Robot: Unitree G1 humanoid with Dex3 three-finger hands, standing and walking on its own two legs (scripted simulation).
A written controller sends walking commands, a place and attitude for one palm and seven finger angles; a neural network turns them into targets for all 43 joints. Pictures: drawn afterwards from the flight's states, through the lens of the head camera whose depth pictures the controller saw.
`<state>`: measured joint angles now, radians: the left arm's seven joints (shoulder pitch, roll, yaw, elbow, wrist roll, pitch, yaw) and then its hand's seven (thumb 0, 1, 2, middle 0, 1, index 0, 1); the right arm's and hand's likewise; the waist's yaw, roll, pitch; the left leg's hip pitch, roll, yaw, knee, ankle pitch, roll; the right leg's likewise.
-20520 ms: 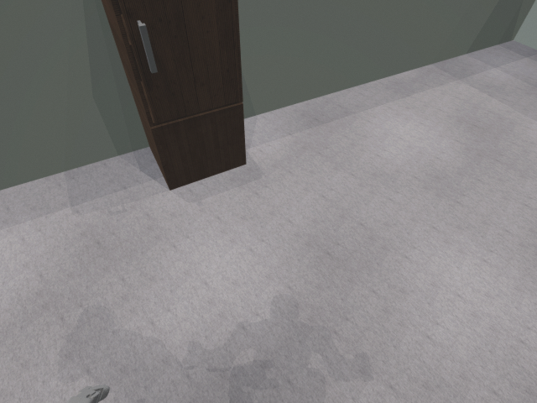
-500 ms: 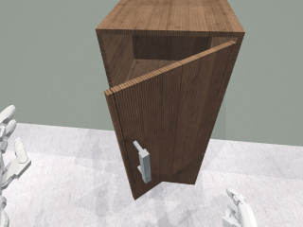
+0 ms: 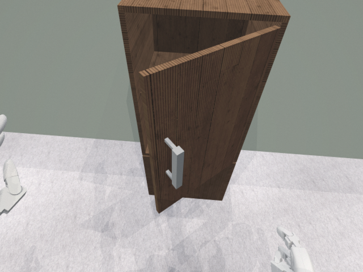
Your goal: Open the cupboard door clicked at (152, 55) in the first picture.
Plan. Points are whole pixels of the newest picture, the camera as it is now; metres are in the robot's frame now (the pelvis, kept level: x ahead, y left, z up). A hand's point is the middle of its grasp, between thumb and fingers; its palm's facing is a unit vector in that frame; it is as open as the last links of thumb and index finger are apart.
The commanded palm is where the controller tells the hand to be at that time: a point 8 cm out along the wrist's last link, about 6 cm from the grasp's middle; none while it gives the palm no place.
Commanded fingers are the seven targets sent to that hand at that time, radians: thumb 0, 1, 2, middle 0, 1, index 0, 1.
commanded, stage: step back with the hand held close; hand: left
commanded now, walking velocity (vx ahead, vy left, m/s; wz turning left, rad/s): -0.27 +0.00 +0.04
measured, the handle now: (172, 164) +0.39 +0.05 -0.01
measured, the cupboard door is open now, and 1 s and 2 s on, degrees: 41 41 41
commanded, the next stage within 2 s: stop stepping back and stand still in 0.58 s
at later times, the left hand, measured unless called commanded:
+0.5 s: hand out of the picture +0.10 +0.27 +0.18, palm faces +0.54 -0.71 -0.45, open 7.4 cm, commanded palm +0.04 +0.29 +0.19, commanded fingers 0.00 0.90 0.90 -0.20 -0.30 -0.20 -0.30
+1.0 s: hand out of the picture +0.03 +0.22 +0.16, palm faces +0.28 -0.79 -0.54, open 7.4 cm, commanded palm -0.03 +0.26 +0.19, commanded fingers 0.00 0.90 0.90 -0.20 -0.30 -0.20 -0.30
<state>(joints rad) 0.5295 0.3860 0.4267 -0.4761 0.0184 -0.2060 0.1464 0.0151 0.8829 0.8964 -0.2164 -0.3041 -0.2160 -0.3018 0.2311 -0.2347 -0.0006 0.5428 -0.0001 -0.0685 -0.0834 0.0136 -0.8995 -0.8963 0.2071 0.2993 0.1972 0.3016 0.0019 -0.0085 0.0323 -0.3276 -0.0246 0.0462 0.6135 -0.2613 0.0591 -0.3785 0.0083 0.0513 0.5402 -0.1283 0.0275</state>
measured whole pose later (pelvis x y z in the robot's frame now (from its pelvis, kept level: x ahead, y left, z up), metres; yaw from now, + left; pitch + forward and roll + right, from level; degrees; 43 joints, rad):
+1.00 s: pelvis -0.19 -0.03 +0.01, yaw -5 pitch +1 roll -1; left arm 0.65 0.47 0.45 -0.54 -0.04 -0.19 0.14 0.01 0.88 0.90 -0.22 -0.30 -0.22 -0.30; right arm 0.24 -0.22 0.01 0.61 -0.02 -0.13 -0.07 0.01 -0.90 -0.90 0.21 0.30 0.20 0.30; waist -0.03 -0.03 0.02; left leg -0.37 0.00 0.07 0.49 -0.18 0.03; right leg -0.20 0.04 -0.05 0.45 -0.29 -0.03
